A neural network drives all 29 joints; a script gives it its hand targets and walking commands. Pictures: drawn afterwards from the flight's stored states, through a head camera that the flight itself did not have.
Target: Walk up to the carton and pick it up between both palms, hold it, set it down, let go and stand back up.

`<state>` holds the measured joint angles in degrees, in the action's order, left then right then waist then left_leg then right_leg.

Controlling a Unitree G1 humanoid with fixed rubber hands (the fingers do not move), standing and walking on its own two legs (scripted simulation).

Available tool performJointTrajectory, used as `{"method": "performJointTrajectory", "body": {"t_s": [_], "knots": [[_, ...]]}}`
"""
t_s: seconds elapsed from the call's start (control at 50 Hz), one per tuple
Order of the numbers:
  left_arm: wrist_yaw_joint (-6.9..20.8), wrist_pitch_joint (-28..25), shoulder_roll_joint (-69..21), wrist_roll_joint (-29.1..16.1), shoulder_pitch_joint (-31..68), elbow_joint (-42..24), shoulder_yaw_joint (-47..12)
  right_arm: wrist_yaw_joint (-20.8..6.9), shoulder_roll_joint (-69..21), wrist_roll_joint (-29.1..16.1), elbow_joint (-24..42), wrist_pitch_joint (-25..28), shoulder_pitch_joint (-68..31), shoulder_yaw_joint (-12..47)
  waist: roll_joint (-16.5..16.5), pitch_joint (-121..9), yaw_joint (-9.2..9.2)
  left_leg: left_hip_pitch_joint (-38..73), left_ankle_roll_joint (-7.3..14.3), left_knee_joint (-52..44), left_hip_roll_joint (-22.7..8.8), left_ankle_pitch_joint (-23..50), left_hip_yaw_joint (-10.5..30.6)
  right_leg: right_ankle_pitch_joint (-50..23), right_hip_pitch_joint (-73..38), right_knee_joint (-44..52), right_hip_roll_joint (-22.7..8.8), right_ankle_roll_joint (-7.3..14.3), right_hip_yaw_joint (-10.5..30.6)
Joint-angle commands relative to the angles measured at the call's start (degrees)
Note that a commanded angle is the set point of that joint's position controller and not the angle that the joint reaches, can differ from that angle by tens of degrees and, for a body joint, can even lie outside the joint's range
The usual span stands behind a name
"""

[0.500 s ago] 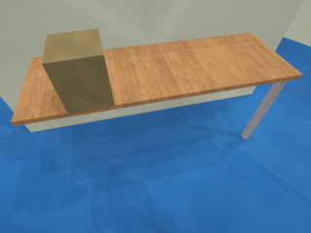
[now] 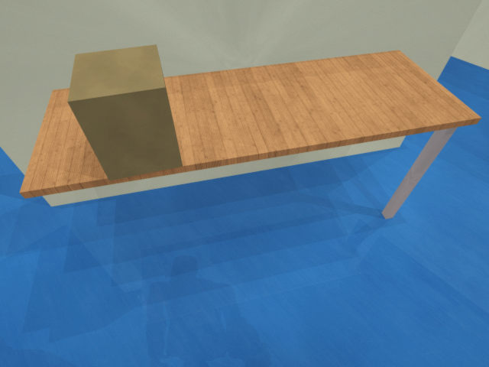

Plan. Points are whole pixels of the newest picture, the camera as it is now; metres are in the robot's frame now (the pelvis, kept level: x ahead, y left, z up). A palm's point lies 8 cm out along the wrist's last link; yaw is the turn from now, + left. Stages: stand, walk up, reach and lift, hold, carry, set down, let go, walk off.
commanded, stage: stand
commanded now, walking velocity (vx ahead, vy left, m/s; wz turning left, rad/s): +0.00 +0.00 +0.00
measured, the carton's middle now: (132, 113) +0.70 +0.33 -0.01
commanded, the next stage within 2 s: none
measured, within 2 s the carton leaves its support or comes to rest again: neither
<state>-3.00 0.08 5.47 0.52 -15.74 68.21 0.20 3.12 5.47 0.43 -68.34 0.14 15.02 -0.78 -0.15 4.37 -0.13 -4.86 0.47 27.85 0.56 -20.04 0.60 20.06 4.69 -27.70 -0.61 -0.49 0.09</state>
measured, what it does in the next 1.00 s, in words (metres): stands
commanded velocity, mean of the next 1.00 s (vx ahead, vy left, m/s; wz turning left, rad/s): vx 0.00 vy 0.00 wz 0.00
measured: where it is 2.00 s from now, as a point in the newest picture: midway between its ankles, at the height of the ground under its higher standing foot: outside the picture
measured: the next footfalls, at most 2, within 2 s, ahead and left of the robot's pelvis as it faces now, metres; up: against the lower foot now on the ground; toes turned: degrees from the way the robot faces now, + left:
none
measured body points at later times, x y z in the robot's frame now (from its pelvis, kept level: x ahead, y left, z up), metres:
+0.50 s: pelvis +0.01 +0.00 +0.00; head +0.02 +0.00 +0.45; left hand -0.02 +0.20 -0.17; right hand -0.02 -0.20 -0.17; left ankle -0.05 +0.12 -0.74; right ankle -0.05 -0.13 -0.74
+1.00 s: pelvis +0.01 -0.01 +0.00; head +0.02 -0.01 +0.45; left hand -0.02 +0.19 -0.16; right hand -0.02 -0.21 -0.17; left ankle -0.05 +0.12 -0.74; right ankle -0.05 -0.13 -0.74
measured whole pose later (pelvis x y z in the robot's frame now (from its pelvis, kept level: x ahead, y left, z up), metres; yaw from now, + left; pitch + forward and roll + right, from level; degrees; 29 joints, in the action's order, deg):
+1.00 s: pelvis +0.01 -0.01 +0.00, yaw +0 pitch -3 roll +0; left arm -3.1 -0.5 5.1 0.7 -16.1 68.4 -0.2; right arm 3.2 5.2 0.4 -68.7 0.4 16.0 -0.6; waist 0.3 4.0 -0.1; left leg -3.4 -0.3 25.7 0.0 -19.6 1.1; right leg 19.8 3.3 -25.8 -0.1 0.2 -0.4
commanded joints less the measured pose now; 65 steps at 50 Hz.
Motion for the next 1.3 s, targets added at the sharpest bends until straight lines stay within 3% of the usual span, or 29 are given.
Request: {"method": "performJointTrajectory", "body": {"t_s": [0.0,0.22,0.24,0.26,0.34,0.38,0.44,0.46,0.5,0.56,0.6,0.66,0.74,0.76,0.8,0.86,0.96,1.04,1.12,1.2,1.28], "knots": [[-0.3,-0.4,4.7,0.1,-4.1,-0.6,0.6,0.3,5.1,0.0,0.6,0.3,4.5,-0.7,-0.1,3.1,0.16,-2.4,1.6,-5.0,-4.6,22.7,3.5,-21.6,3.7,4.9,-3.8,2.1,3.2],[-0.5,-0.4,3.6,0.2,-5.0,0.0,0.4,0.4,5.3,-0.1,0.2,0.6,5.0,-0.6,1.6,1.1,-0.15,-0.9,1.7,-5.0,-4.9,26.6,3.6,-23.9,2.4,4.9,-4.0,2.2,3.3],[-0.5,-0.3,3.5,0.1,-4.4,0.3,0.4,0.3,5.5,-0.1,0.0,0.5,5.0,-0.6,-0.4,1.9,0.03,-1.1,1.5,-5.3,-4.8,26.0,3.6,-23.7,2.6,4.8,-3.9,2.3,3.3],[-0.5,-0.3,4.2,0.1,-4.7,-0.1,0.5,0.3,4.4,-0.1,0.1,0.4,5.2,-0.5,0.6,2.3,-0.17,-2.6,1.5,-5.1,-4.9,25.2,3.8,-23.9,1.9,5.1,-4.0,2.2,3.3],[-0.5,-0.4,4.8,0.1,-4.7,0.2,0.6,0.5,4.7,0.0,0.4,0.5,4.9,-0.6,-1.0,3.3,-0.05,-2.4,2.0,-5.4,-5.2,24.4,4.0,-24.7,2.4,5.2,-4.3,2.2,2.9],[-0.5,-0.6,5.3,0.3,-4.5,-0.2,0.8,0.5,4.2,0.1,-0.2,0.5,6.2,-0.5,1.1,2.8,0.11,-2.1,1.7,-5.2,-5.0,25.3,3.7,-25.3,1.7,5.0,-4.4,2.6,3.3],[-0.3,-0.7,5.5,0.1,-6.1,0.3,0.9,0.3,4.3,-0.1,-0.2,0.8,6.0,-0.3,0.2,0.9,-0.30,-0.3,1.7,-4.9,-5.1,26.6,3.8,-25.9,1.3,5.0,-4.3,2.4,3.3],[-0.3,-0.6,4.8,0.1,-5.1,0.5,0.6,0.2,4.4,0.0,-0.1,0.7,7.0,-0.4,-0.4,1.6,0.39,-1.3,1.5,-5.0,-5.3,28.1,3.8,-26.3,0.9,4.7,-4.4,2.2,3.1],[-0.4,-0.4,5.3,-0.1,-4.9,-0.2,0.8,0.4,4.4,0.1,0.1,0.7,6.2,-0.4,2.0,1.4,0.03,-0.7,1.8,-4.9,-5.2,29.3,3.7,-25.8,1.4,4.5,-4.4,2.4,3.1],[-0.5,-0.7,5.2,0.2,-4.1,0.0,0.9,0.3,5.0,0.1,0.5,0.7,5.3,-0.8,-0.7,1.1,0.09,-1.3,1.8,-5.3,-5.2,27.8,4.0,-26.7,0.4,4.6,-4.4,2.5,3.0],[-0.4,-0.7,4.9,-0.1,-5.0,0.3,0.7,0.3,5.3,0.0,0.9,0.8,5.1,-1.0,0.4,1.3,0.09,0.3,2.0,-4.9,-5.3,26.8,3.6,-27.0,2.0,5.2,-4.7,2.5,3.5],[-0.6,-0.7,4.9,0.2,-4.0,0.0,0.7,0.4,4.2,0.2,0.3,0.5,6.5,-0.8,-1.4,1.3,0.76,-0.4,1.8,-4.9,-5.2,26.4,4.0,-28.7,1.1,4.9,-4.4,2.7,3.3],[-0.5,-0.7,5.0,0.3,-5.6,0.2,0.6,0.4,4.8,-0.2,0.3,0.5,6.2,-0.7,-0.2,2.5,0.15,-2.5,1.3,-5.6,-5.2,25.0,3.8,-28.0,0.2,5.4,-4.7,2.9,3.4],[-0.5,-0.8,5.3,0.4,-5.5,0.1,0.7,0.4,5.4,0.1,0.1,0.5,5.6,-0.8,2.0,2.7,-0.19,-2.2,1.5,-5.4,-5.2,25.7,3.8,-27.3,0.6,5.7,-4.7,2.9,3.9],[-0.4,-0.8,4.8,0.2,-4.8,-0.2,0.5,0.3,4.4,0.0,-0.3,0.7,7.2,-0.6,1.0,1.6,0.39,-2.0,1.8,-5.1,-5.3,27.0,4.1,-28.1,-0.1,5.5,-4.7,2.9,3.6],[-0.4,-0.8,5.2,0.1,-7.3,0.2,0.6,0.3,4.0,-0.1,-0.1,0.8,6.7,-0.3,0.7,1.5,-0.17,-0.3,1.7,-5.1,-5.5,27.7,3.5,-28.8,0.5,5.1,-4.7,2.9,3.2],[-0.4,-0.8,4.0,0.3,-5.8,0.1,0.0,0.6,5.5,0.0,0.1,0.5,6.7,-0.8,-0.6,2.7,0.20,-1.6,1.5,-5.8,-5.3,25.3,4.0,-26.6,1.5,5.9,-4.6,3.0,3.3],[-0.3,-0.9,5.3,0.2,-6.2,-0.4,0.7,0.4,4.3,-0.1,-0.4,0.8,7.4,-0.4,1.9,1.9,-0.18,-1.8,1.5,-5.5,-5.4,27.0,3.6,-27.6,-0.2,5.4,-4.6,2.7,3.3],[-0.2,-1.0,3.6,-0.1,-6.1,0.1,0.1,0.4,4.6,-0.1,0.7,0.5,6.2,-0.6,-1.4,2.8,-0.04,-1.4,1.4,-5.5,-5.5,25.2,3.9,-27.7,1.3,5.9,-4.4,2.8,3.1],[0.0,-0.8,4.0,0.0,-6.5,-0.2,0.2,0.4,3.1,-0.2,-0.2,0.3,7.8,-0.2,0.5,3.5,0.06,-1.2,1.0,-6.0,-5.4,24.0,3.4,-25.9,2.2,6.4,-4.3,2.7,3.4],[-0.1,-1.3,5.3,0.1,-7.2,-0.3,0.5,0.2,3.8,-0.1,0.0,0.6,7.2,-0.4,1.2,2.1,-0.02,-0.4,1.4,-5.6,-5.5,26.7,3.5,-29.3,0.3,5.8,-4.7,3.0,3.9]]}}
